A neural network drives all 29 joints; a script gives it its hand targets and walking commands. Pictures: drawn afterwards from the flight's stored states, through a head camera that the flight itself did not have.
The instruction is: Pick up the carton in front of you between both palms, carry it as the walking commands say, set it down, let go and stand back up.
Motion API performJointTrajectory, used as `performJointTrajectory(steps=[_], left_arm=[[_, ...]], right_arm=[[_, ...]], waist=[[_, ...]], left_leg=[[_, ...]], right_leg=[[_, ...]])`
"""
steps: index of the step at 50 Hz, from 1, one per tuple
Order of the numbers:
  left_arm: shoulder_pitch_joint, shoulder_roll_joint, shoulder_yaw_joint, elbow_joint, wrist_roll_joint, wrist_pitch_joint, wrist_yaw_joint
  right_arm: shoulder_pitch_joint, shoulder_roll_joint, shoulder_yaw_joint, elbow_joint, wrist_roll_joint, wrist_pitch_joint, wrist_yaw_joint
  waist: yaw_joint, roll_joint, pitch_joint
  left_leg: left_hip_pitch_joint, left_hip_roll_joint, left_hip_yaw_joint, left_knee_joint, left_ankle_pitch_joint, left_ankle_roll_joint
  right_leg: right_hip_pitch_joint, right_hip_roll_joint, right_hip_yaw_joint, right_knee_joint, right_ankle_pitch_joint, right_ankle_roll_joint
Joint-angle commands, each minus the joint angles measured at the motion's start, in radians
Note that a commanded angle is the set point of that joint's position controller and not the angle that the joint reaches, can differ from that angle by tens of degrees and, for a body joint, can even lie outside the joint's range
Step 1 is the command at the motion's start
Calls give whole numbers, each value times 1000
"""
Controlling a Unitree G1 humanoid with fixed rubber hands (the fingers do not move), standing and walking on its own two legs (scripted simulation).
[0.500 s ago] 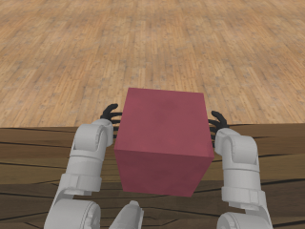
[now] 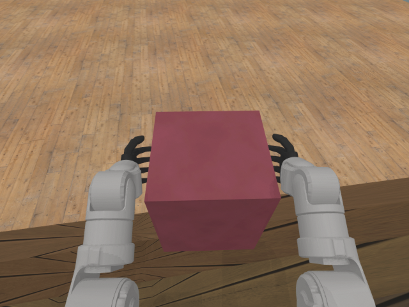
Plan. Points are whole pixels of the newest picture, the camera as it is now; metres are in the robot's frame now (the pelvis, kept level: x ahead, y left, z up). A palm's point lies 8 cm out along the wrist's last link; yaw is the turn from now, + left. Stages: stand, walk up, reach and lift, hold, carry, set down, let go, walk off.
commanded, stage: carry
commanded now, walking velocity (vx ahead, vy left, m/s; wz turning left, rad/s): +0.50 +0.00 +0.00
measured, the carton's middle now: (208, 185) +0.37 -0.01 +0.04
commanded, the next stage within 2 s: none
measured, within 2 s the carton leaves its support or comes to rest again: neither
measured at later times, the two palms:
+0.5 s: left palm (161, 119) +0.75 +0.14 -0.08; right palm (244, 128) +0.72 -0.16 -0.09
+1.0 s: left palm (167, 109) +1.10 +0.16 -0.29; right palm (224, 107) +1.13 -0.14 -0.29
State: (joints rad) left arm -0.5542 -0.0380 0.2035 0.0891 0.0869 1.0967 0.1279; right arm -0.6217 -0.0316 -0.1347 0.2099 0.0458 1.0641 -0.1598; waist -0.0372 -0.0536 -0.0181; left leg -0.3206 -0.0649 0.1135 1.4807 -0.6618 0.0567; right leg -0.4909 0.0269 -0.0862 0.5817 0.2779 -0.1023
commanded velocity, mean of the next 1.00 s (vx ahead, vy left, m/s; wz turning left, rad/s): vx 0.16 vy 0.00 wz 0.00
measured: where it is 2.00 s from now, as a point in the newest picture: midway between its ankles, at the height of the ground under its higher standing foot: (196, 182)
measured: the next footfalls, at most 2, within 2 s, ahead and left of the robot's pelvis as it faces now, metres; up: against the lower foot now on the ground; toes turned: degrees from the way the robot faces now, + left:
left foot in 0.38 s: +0.46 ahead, +0.07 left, -0.15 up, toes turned -1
right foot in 0.78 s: +0.75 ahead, -0.06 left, -0.30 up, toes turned +0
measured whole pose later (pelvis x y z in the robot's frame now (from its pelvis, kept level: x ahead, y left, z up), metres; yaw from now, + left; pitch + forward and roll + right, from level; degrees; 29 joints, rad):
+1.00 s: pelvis +0.77 -0.02 -0.37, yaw -1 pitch +2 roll +0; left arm -0.61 0.03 0.10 0.29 -0.04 1.08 0.18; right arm -0.58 0.03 -0.25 0.22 -0.08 1.11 -0.12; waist 0.15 0.00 -0.01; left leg -0.77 0.02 -0.09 1.11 -0.07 0.03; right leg -0.41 0.14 -0.06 0.99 -0.62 -0.15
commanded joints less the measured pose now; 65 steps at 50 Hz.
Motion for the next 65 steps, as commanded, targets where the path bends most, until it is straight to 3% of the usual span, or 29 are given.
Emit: performJointTrajectory(steps=[1, 3, 6, 8, 11, 15, 17, 19, 20, 21, 22, 23, 26, 28, 34, 37, 38, 39, 40, 42, 43, 45, 53, 55, 57, 58, 59, 61, 65], left_arm=[[-628, -894, -627, -32, -379, -14, -210], [-670, -964, -668, 1, -459, -14, -232], [-832, -1120, -724, -5, -562, -40, -264], [-882, -1182, -736, -14, -600, -63, -275], [-876, -1211, -734, -37, -614, -84, -274], [-752, -1176, -709, -35, -577, -100, -265], [-687, -1134, -702, -40, -558, -96, -257], [-674, -1088, -693, -41, -521, -84, -244], [-641, -1051, -668, -19, -483, -70, -234], [-581, -984, -611, 33, -432, -47, -222], [-511, -938, -551, 45, -373, -37, -211], [-575, -899, -534, 6, -347, -35, -206], [-602, -915, -493, 49, -303, -39, -212], [-615, -956, -512, 28, -312, -50, -218], [-724, -969, -606, -118, -357, -58, -196], [-668, -933, -636, -104, -377, -34, -192], [-665, -914, -633, -104, -382, -27, -201], [-650, -916, -629, -63, -387, -12, -209], [-631, -886, -622, 6, -393, -1, -213], [-682, -949, -650, 39, -458, -3, -226], [-731, -1009, -660, 33, -493, -8, -237], [-873, -1096, -702, -5, -566, -26, -254], [-851, -1178, -694, -60, -617, -73, -262], [-764, -1136, -676, -41, -590, -61, -257], [-696, -1093, -660, -3, -545, -49, -251], [-677, -1069, -650, 6, -515, -45, -247], [-631, -1030, -618, 51, -482, -32, -241], [-579, -953, -540, 87, -385, -10, -227], [-638, -941, -459, 55, -309, -40, -225]], right_arm=[[-607, 1089, 544, -75, 326, -5, 261], [-505, 1003, 465, -34, 237, 18, 243], [-560, 1010, 415, -43, 181, -5, 242], [-603, 1058, 428, -81, 183, -28, 247], [-642, 1096, 488, -132, 209, -52, 243], [-644, 1096, 561, -225, 237, -54, 219], [-643, 1066, 591, -261, 251, -47, 214], [-589, 1033, 606, -250, 268, -33, 219], [-541, 1012, 585, -195, 277, -16, 228], [-533, 989, 591, -148, 288, -6, 229], [-570, 995, 613, -146, 314, -10, 236], [-630, 1070, 645, -150, 371, -14, 250], [-758, 1167, 681, -160, 452, -21, 273], [-775, 1206, 676, -157, 473, -36, 278], [-771, 1225, 654, -211, 474, -45, 278], [-636, 1165, 621, -141, 418, -28, 271], [-626, 1155, 609, -126, 387, -25, 267], [-600, 1115, 573, -82, 346, -12, 260], [-588, 1064, 520, -41, 303, 13, 254], [-516, 1001, 450, 6, 231, 35, 237], [-541, 993, 430, -4, 209, 31, 235], [-587, 1017, 402, -31, 190, 9, 242], [-687, 1084, 522, -222, 233, -29, 207], [-683, 1056, 552, -254, 238, -18, 197], [-620, 1023, 571, -230, 245, -3, 195], [-569, 1003, 573, -210, 253, 5, 202], [-551, 991, 572, -165, 256, 18, 206], [-630, 1033, 612, -141, 321, 16, 223], [-848, 1214, 688, -190, 481, -18, 269]], waist=[[175, -145, -403], [115, -36, -454], [94, 117, -369], [97, 32, -390], [140, 97, -377], [155, -44, -339], [33, -113, -466], [-195, 163, -434], [-138, 229, -333], [-22, 255, -427], [-46, 240, -590], [-45, 89, -502], [-67, -38, -340], [-60, 129, -415], [-80, 130, -340], [142, 147, -484], [198, 20, -432], [234, -72, -329], [117, -114, -328], [127, -81, -418], [115, 83, -398], [103, 88, -371], [157, -21, -343], [107, -105, -440], [-64, 55, -454], [-149, 192, -425], [-76, 185, -446], [-78, 128, -540], [-57, -58, -325]], left_leg=[[-530, -48, -143, 437, -59, -36], [-691, 54, -270, 171, 155, -13], [-555, 93, -249, -176, 227, -54], [-459, 93, -197, -123, 397, -48], [-483, 59, -112, -508, 820, -14], [-92, 5, -16, -895, 1049, -13], [132, -8, 34, -791, 1102, 26], [424, 52, 9, -1026, 1063, 91], [497, 156, -136, -932, 1318, 83], [711, 278, -388, -763, 1500, 154], [736, 442, -731, -844, 805, 321], [620, 406, -743, -837, 700, 278], [302, 308, -628, -780, 931, 245], [252, 312, -605, -745, 1012, 210], [-71, 58, -251, -555, 451, 135], [-107, 124, -113, -219, 778, 40], [-241, 90, -104, 80, 712, 3], [-352, -29, -45, 318, 73, -24], [-556, 6, -171, 206, 56, -37], [-706, 63, -258, 82, 146, -26], [-695, 76, -264, -35, 183, -43], [-564, 84, -261, -225, 202, -46], [-128, 1, -24, -850, 1015, -20], [9, -3, -1, -765, 1156, 14], [319, -31, 44, -977, 1017, 19], [456, 67, -31, -1036, 1027, 80], [686, 242, -316, -751, 1344, 149], [784, 411, -728, -791, 874, 314], [188, 308, -684, -864, 725, 286]], right_leg=[[854, -222, 290, 135, 487, -111], [799, -319, 599, 110, -61, -209], [413, -319, 666, 69, -173, -243], [334, -312, 610, 111, -4, -214], [328, -109, 371, 276, -339, -109], [176, -28, 196, 356, -405, -72], [184, -70, 96, 591, -199, -11], [-12, -2, -19, 1150, -260, 54], [-235, 107, -27, 1322, -945, 55], [-443, 76, 100, 1276, -1001, 58], [-534, 33, 196, 1232, -914, 46], [-562, -24, 257, 1040, -772, 48], [-443, -39, 172, 631, -688, 82], [-330, -36, 120, 692, -482, 69], [109, 68, -38, 68, 60, 75], [502, 48, -46, 50, 147, 22], [634, 8, 10, -70, 68, -25], [641, -99, 113, -123, 59, -60], [757, -221, 344, 134, 406, -59], [735, -314, 676, 112, -68, -216], [605, -318, 736, 84, -157, -254], [437, -334, 764, 38, -98, -244], [161, -3, 267, 323, -462, -85], [215, -14, 158, 504, -399, -24], [96, -39, 77, 856, -19, 30], [-55, 40, 18, 1239, -509, 62], [-372, 87, 77, 1369, -1002, 81], [-625, -18, 216, 1229, -923, 72], [-390, -60, 178, 550, -698, 82]])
